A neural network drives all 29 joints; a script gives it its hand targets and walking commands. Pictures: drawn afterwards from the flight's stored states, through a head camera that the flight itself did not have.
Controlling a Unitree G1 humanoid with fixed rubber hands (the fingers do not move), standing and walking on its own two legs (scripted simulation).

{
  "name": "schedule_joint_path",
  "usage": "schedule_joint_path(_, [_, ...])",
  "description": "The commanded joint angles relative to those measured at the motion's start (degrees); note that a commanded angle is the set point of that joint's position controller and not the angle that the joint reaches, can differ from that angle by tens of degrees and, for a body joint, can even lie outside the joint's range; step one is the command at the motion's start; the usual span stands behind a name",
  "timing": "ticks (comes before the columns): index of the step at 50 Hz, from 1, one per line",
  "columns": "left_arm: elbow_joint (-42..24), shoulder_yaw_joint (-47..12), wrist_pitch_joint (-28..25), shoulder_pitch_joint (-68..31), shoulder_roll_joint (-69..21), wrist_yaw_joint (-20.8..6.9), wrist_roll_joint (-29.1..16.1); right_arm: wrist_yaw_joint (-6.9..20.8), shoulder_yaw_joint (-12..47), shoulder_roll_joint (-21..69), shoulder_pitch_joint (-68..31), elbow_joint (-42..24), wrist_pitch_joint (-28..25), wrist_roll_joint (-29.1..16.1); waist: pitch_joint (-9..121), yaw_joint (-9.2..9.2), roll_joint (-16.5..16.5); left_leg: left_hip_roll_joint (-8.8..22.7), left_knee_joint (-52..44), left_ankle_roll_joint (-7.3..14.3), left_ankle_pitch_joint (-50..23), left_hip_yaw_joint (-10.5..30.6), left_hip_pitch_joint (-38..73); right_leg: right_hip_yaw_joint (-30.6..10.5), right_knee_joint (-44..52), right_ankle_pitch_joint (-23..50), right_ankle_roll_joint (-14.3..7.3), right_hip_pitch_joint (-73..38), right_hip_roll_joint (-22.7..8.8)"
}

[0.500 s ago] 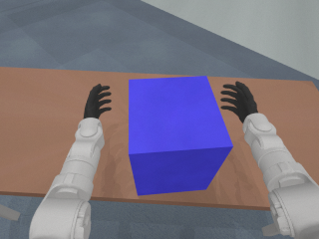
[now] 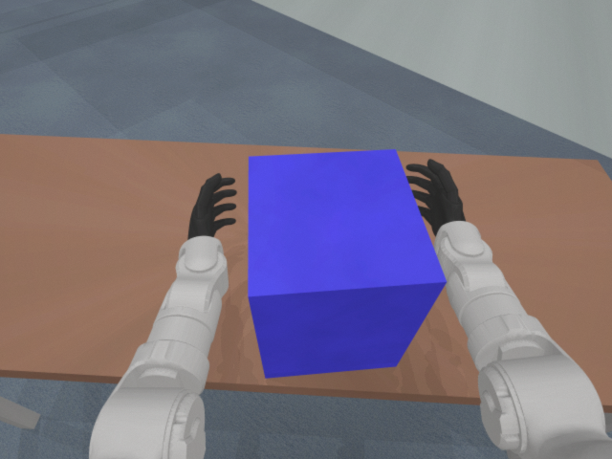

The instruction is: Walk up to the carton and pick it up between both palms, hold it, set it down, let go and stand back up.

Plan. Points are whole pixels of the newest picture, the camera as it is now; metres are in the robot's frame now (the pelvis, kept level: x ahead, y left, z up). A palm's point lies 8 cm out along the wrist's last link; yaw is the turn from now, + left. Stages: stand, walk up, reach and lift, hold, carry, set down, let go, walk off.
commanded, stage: reach and lift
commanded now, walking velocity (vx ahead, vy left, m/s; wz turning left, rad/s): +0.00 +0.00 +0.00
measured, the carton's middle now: (327, 268) +0.38 +0.00 +0.02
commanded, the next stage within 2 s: none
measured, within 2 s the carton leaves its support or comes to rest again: leaves its support in 1.48 s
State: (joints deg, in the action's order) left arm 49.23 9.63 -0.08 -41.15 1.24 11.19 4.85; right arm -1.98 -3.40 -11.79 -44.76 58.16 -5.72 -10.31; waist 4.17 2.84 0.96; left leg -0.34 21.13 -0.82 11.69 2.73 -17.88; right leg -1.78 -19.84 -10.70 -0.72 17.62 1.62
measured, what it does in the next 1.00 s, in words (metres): stands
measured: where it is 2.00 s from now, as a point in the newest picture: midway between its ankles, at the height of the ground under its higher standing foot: outside the picture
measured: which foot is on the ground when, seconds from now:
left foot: down 0.00-1.00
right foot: down 0.00-1.00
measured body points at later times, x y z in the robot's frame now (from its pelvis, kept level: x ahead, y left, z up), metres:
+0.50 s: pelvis +0.00 +0.00 +0.00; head +0.04 +0.01 +0.45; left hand +0.41 +0.16 +0.08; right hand +0.44 -0.15 +0.09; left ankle -0.02 +0.12 -0.75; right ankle -0.02 -0.11 -0.75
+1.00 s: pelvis +0.00 +0.00 +0.00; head +0.03 +0.01 +0.45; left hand +0.41 +0.15 +0.08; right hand +0.43 -0.15 +0.09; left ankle -0.02 +0.12 -0.75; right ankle -0.02 -0.11 -0.75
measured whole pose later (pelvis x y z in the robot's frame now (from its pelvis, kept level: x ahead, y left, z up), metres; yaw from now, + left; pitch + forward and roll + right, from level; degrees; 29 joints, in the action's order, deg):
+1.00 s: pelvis +0.00 +0.00 +0.00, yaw +0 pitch +8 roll +0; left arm 49.2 23.0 -2.8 -41.4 -5.4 7.1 19.3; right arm 3.4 -22.5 -3.7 -45.6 58.2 -6.7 13.4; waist 5.3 2.2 1.0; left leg -0.3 21.0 -0.8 11.6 2.7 -17.8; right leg -1.8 -19.9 -10.6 -0.6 17.6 1.6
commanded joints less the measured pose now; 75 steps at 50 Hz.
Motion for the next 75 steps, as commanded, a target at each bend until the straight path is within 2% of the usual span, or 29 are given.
schedule_joint_path(1, [-13.26, 0.42, -2.24, -25.40, -7.45, 0.30, 0.37, 0.07, -1.88, 0.90, -27.18, -3.24, -0.74, 2.08, 32.91, 1.50, -2.92, 2.00, 5.77, -3.55, -33.37, -5.56, 15.89, 4.27, 0.28, 21.71, 0.15, -2.31, 2.87])
schedule_joint_path(5, [-12.56, 1.20, -3.02, -26.58, -7.04, 0.37, 0.98, 0.18, -2.33, 1.44, -27.31, -2.93, -0.38, 3.05, 32.69, 2.00, -2.24, 1.89, 5.30, -3.35, -31.98, -5.84, 14.90, 3.92, 0.43, 20.32, 0.39, -3.10, 2.62])
schedule_joint_path(9, [-12.02, 0.72, -3.47, -27.87, -7.72, 0.60, 0.86, 0.29, -3.82, 2.34, -27.62, -1.83, -0.15, 4.43, 32.30, 1.28, -2.27, 1.94, 5.16, -3.37, -29.93, -5.89, 14.34, 4.03, 0.46, 17.66, 0.20, -2.25, 2.48])
schedule_joint_path(10, [-11.55, 1.21, -3.29, -27.96, -7.26, 0.78, 1.23, 0.29, -4.08, 2.18, -28.08, -1.91, -0.05, 4.58, 32.57, 1.79, -2.45, 1.99, 5.07, -3.10, -29.08, -5.92, 14.21, 3.76, 0.59, 17.23, 0.21, -2.17, 2.19])
schedule_joint_path(15, [-10.60, 2.00, -3.08, -28.77, -8.03, 1.00, 1.89, 0.26, -4.50, 3.54, -28.19, -1.12, 0.52, 5.73, 30.47, 2.07, -1.85, 1.86, 4.48, -2.95, -27.70, -6.06, 13.56, 3.82, 0.46, 15.93, 0.34, -2.60, 2.14])
schedule_joint_path(16, [-10.20, 2.20, -3.19, -28.50, -8.02, 1.05, 2.01, 0.21, -4.47, 3.77, -28.26, -1.46, 0.36, 5.81, 30.74, 2.31, -1.37, 1.82, 4.49, -2.89, -27.12, -6.37, 13.04, 3.77, 0.34, 16.08, 0.50, -2.89, 2.06])
schedule_joint_path(19, [-9.65, 2.33, -3.68, -28.65, -8.77, 0.53, 1.95, 0.17, -4.76, 4.88, -28.28, -1.20, 0.10, 6.76, 30.32, 1.42, -0.66, 1.77, 4.29, -2.56, -27.28, -6.26, 12.69, 3.63, 0.19, 17.98, 0.78, -3.83, 1.87])
schedule_joint_path(20, [-10.38, 2.57, -3.78, -28.25, -9.35, 0.53, 2.50, 0.19, -5.18, 5.14, -27.53, -1.26, -0.17, 7.10, 31.15, 1.53, -1.65, 1.65, 4.43, -2.89, -28.54, -6.47, 13.55, 3.80, -0.11, 19.04, 0.62, -4.21, 2.07])
schedule_joint_path(22, [-10.55, 3.02, -3.98, -27.82, -9.56, 0.41, 2.87, 0.07, -5.74, 5.52, -27.36, -1.20, -0.45, 7.73, 31.22, 1.46, -1.55, 1.66, 4.86, -2.87, -29.38, -6.50, 13.49, 4.01, -0.16, 20.08, 0.59, -4.62, 1.97])
schedule_joint_path(23, [-10.33, 3.13, -3.89, -28.20, -9.71, 0.29, 3.22, 0.10, -5.91, 5.52, -27.38, -0.61, -0.53, 8.20, 31.13, 1.11, -1.90, 1.68, 4.51, -3.00, -29.31, -6.45, 13.73, 4.03, -0.11, 20.05, 0.62, -4.90, 2.02])
schedule_joint_path(25, [-9.42, 3.51, -4.30, -28.03, -10.65, -0.24, 3.68, 0.50, -6.11, 7.36, -27.83, -1.19, -0.73, 9.39, 30.62, 1.55, -0.92, 1.63, 4.29, -2.70, -28.43, -6.87, 12.97, 3.97, 0.01, 19.42, 0.78, -5.43, 1.89])
schedule_joint_path(28, [-9.99, 4.06, -4.55, -27.93, -12.69, -0.74, 5.58, 1.25, -7.59, 9.98, -26.98, -0.03, -1.08, 11.23, 30.14, 1.24, -2.04, 1.65, 3.93, -2.92, -28.39, -6.93, 14.22, 4.32, 0.38, 18.10, 0.47, -5.19, 1.88])
schedule_joint_path(32, [-9.61, 4.47, -4.68, -29.22, -22.51, -3.89, 9.49, 4.22, -7.15, 22.80, -27.75, -1.33, -1.96, 16.70, 30.68, 1.23, -0.93, 1.24, 2.64, -2.52, -28.12, -7.62, 14.75, 4.61, 0.15, 20.74, 0.73, -8.72, 1.60])
schedule_joint_path(34, [-8.56, 4.09, -4.70, -30.07, -33.25, -7.62, 13.25, 7.47, -6.57, 36.65, -28.20, -2.99, -2.73, 22.20, 31.15, 1.03, -0.17, 0.72, 1.53, -2.08, -27.49, -8.19, 14.13, 4.50, -0.16, 23.67, 1.05, -12.21, 0.87])
schedule_joint_path(35, [-7.64, 3.73, -4.65, -29.51, -35.25, -8.62, 14.36, 8.38, -6.32, 39.52, -27.31, -2.85, -2.83, 23.81, 30.23, 0.45, -0.39, 0.68, 1.05, -2.05, -27.21, -7.98, 13.78, 4.66, -0.39, 25.14, 1.23, -13.71, 0.54])
schedule_joint_path(36, [-7.71, 2.56, -4.51, -28.39, -36.16, -9.25, 14.71, 8.63, -6.14, 40.99, -26.02, -2.90, -3.41, 24.66, 31.05, -0.51, -0.48, 0.50, 0.90, -2.13, -27.75, -8.14, 13.56, 4.64, -0.79, 28.26, 1.59, -14.97, 0.35])
schedule_joint_path(37, [-6.58, 2.98, -4.28, -27.80, -35.33, -9.82, 15.11, 8.99, -5.87, 41.51, -25.59, -3.13, -3.62, 25.77, 29.77, -0.30, 0.37, 0.35, 0.48, -1.80, -27.03, -8.18, 11.58, 4.41, -0.95, 29.41, 1.93, -17.11, 0.02])
schedule_joint_path(40, [-5.51, 3.87, -3.72, -26.15, -35.30, -10.88, 16.03, 9.77, -7.12, 42.51, -23.63, -1.74, -3.88, 27.81, 27.26, -1.42, 0.74, 0.51, -0.84, -1.36, -25.74, -8.25, 10.33, 4.71, -1.42, 32.19, 2.87, -20.42, -0.15])
schedule_joint_path(43, [-5.36, 3.84, -3.57, -25.36, -35.21, -11.07, 15.93, 10.23, -6.60, 42.03, -24.17, -1.72, -4.81, 27.74, 27.53, -1.05, 0.10, 0.71, -0.49, -1.44, -27.65, -8.47, 10.67, 4.84, -1.61, 33.29, 2.73, -20.30, 0.39])
schedule_joint_path(47, [-5.06, 3.82, -3.64, -25.53, -35.18, -10.83, 15.23, 10.49, -6.93, 41.65, -25.00, -1.45, -5.50, 27.89, 28.22, -0.49, -0.24, 1.12, -0.70, -1.58, -27.50, -8.42, 11.83, 5.21, -1.00, 30.15, 2.39, -18.55, 0.81])
schedule_joint_path(48, [-5.54, 3.27, -3.61, -25.96, -35.42, -10.65, 15.18, 10.56, -7.20, 41.55, -25.12, -0.88, -5.67, 27.73, 27.95, -0.84, -0.75, 1.15, -0.64, -1.92, -28.13, -8.36, 12.51, 5.37, -0.95, 29.67, 2.14, -18.09, 0.97])
schedule_joint_path(50, [-5.19, 3.19, -3.31, -25.03, -35.50, -10.59, 15.07, 10.46, -6.87, 41.99, -24.71, -0.21, -5.56, 27.29, 27.61, -0.19, -0.57, 1.20, -0.39, -1.78, -28.50, -8.41, 12.82, 5.29, -0.54, 29.54, 2.08, -17.69, 0.84])
schedule_joint_path(56, [-5.88, 1.41, -4.22, -26.82, -36.03, -10.40, 14.43, 10.11, -4.88, 42.08, -25.66, -0.34, -7.15, 26.59, 30.02, -0.38, -0.46, 1.26, 0.19, -2.28, -30.59, -7.79, 13.72, 5.13, -0.84, 32.16, 2.18, -18.44, 0.58])
schedule_joint_path(63, [-8.16, -2.03, -6.94, -30.02, -38.86, -9.67, 13.75, 8.98, -1.55, 43.78, -28.46, -1.05, -11.27, 25.36, 36.81, 0.25, -1.00, 1.38, 2.19, -3.50, -36.66, -7.61, 17.29, 5.92, -1.10, 34.69, 2.15, -17.99, 1.23])
schedule_joint_path(65, [-7.39, -1.68, -7.47, -29.91, -38.67, -9.88, 13.95, 8.39, -0.87, 44.10, -28.34, -1.02, -11.96, 25.51, 37.09, 0.20, 0.26, 1.37, 1.93, -3.35, -35.69, -7.39, 16.54, 5.55, -1.20, 35.67, 2.43, -19.76, 0.97])
schedule_joint_path(68, [-8.37, -3.18, -8.74, -31.23, -39.54, -10.00, 13.48, 7.82, 0.11, 44.54, -29.37, -1.97, -13.27, 25.64, 39.58, -0.58, -0.01, 1.40, 2.24, -3.56, -37.40, -7.56, 16.96, 5.89, -1.86, 37.88, 2.75, -20.65, 1.25])
schedule_joint_path(71, [-6.93, -2.68, -8.99, -32.12, -39.23, -10.08, 13.71, 7.25, -0.19, 44.47, -30.22, -1.24, -13.70, 25.60, 37.97, -0.21, 0.44, 1.47, 2.10, -3.23, -35.16, -7.60, 16.40, 5.67, -1.24, 35.64, 2.60, -20.59, 1.00])
schedule_joint_path(72, [-7.91, -3.49, -9.53, -32.78, -39.70, -10.00, 13.50, 7.27, 0.15, 44.53, -30.64, -1.53, -14.53, 25.47, 39.43, -0.74, -0.32, 1.63, 2.25, -3.60, -36.12, -7.21, 17.15, 5.91, -1.51, 36.02, 2.63, -19.92, 1.07])
schedule_joint_path(75, [-6.11, -2.93, -9.14, -33.01, -39.75, -10.40, 14.10, 6.75, -0.09, 44.18, -30.55, -0.84, -13.93, 26.10, 37.16, -0.81, 0.38, 1.64, 1.43, -3.18, -32.50, -7.51, 16.31, 5.89, -0.87, 33.15, 2.68, -20.59, 0.96])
